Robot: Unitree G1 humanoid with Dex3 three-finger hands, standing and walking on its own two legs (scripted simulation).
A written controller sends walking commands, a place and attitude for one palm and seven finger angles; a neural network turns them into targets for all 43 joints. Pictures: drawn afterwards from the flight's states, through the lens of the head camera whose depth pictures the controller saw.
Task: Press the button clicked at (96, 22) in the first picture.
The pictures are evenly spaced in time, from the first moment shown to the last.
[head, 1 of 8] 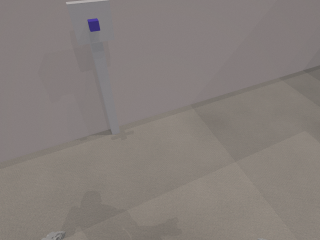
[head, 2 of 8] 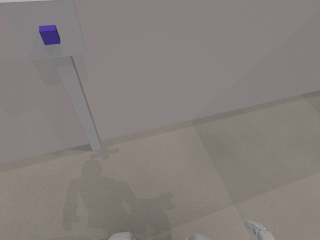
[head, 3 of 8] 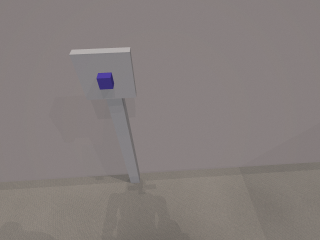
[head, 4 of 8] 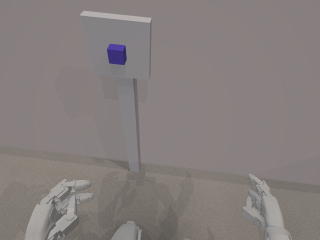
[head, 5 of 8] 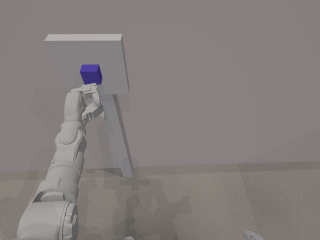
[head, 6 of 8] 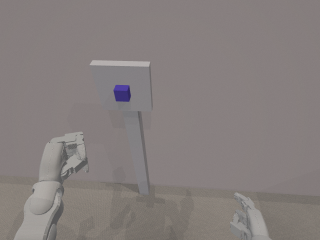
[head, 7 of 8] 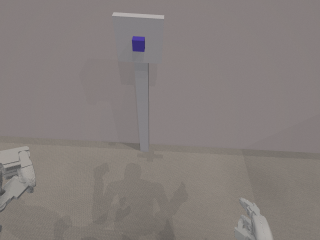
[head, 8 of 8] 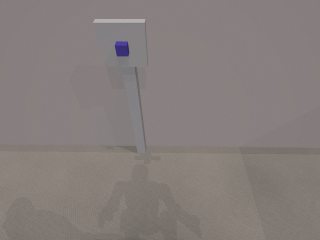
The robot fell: no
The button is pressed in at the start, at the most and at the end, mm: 0 8 0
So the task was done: yes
